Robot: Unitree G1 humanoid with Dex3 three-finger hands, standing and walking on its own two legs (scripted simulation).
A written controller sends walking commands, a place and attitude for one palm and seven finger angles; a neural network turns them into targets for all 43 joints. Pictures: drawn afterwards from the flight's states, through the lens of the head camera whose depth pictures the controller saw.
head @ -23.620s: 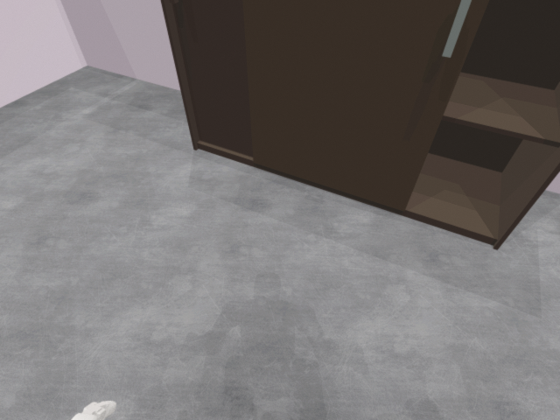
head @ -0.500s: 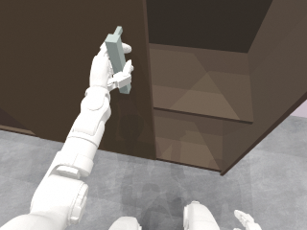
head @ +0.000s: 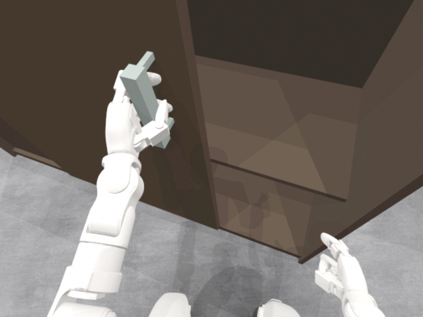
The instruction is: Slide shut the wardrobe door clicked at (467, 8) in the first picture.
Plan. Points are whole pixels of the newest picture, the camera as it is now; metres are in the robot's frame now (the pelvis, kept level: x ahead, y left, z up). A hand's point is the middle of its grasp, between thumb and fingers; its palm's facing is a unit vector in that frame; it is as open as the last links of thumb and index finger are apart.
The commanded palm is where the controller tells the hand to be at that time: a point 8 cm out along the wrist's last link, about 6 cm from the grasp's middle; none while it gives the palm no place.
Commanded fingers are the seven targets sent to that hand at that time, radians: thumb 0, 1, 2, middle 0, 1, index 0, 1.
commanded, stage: step sideways, sliding the door along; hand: left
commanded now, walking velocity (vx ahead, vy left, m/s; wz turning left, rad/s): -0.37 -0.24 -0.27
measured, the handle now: (155, 103) +0.41 +0.18 +0.13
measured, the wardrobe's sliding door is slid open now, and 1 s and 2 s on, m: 0.37 0.19 0.00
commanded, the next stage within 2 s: none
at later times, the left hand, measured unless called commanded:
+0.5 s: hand (212, 140) +0.35 +0.06 +0.14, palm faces +0.12 -0.99 -0.08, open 6.6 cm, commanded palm +0.31 +0.05 +0.14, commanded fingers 0.00 0.90 0.90 -0.45 -1.40 -0.45 -1.40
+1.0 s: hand (267, 155) +0.33 -0.02 +0.14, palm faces +0.12 -0.99 -0.06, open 6.4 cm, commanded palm +0.30 -0.03 +0.14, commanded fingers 0.00 0.90 0.90 -0.45 -1.40 -0.45 -1.40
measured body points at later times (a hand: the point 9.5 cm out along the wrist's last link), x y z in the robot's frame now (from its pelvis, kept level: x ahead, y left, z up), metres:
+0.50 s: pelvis +0.00 -0.05 +0.00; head +0.12 -0.06 +0.43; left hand +0.34 +0.12 +0.14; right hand +0.24 -0.23 -0.10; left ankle -0.01 +0.12 -0.71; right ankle +0.07 -0.15 -0.72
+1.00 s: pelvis -0.06 -0.12 +0.01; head +0.03 -0.15 +0.45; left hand +0.32 +0.03 +0.14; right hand +0.12 -0.36 -0.11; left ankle -0.03 +0.04 -0.72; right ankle -0.06 -0.24 -0.72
